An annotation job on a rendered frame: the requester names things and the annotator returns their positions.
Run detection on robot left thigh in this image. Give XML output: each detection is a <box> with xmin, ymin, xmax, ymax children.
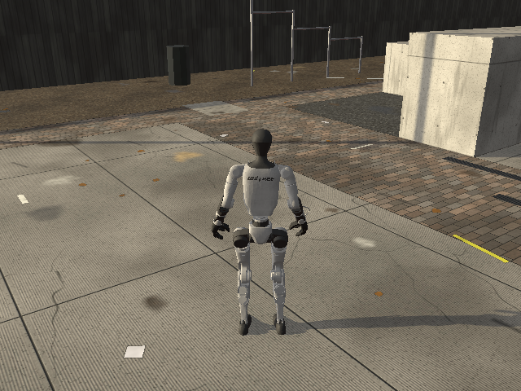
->
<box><xmin>233</xmin><ymin>227</ymin><xmax>252</xmax><ymax>283</ymax></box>

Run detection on left robot upper arm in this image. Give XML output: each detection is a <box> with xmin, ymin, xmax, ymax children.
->
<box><xmin>221</xmin><ymin>164</ymin><xmax>244</xmax><ymax>209</ymax></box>

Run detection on right robot upper arm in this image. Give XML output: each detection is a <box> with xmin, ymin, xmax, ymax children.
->
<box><xmin>278</xmin><ymin>165</ymin><xmax>300</xmax><ymax>209</ymax></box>

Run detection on left robot forearm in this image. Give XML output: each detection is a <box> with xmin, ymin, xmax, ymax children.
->
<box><xmin>213</xmin><ymin>196</ymin><xmax>229</xmax><ymax>226</ymax></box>

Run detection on robot left foot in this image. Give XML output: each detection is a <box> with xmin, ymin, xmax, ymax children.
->
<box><xmin>239</xmin><ymin>314</ymin><xmax>252</xmax><ymax>336</ymax></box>

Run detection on robot right hand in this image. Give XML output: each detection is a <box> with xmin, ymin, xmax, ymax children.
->
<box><xmin>289</xmin><ymin>221</ymin><xmax>308</xmax><ymax>236</ymax></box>

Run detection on robot left hand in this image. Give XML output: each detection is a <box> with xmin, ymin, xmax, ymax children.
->
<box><xmin>211</xmin><ymin>223</ymin><xmax>230</xmax><ymax>239</ymax></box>

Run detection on right robot forearm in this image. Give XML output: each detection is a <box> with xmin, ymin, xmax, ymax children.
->
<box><xmin>291</xmin><ymin>197</ymin><xmax>306</xmax><ymax>224</ymax></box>

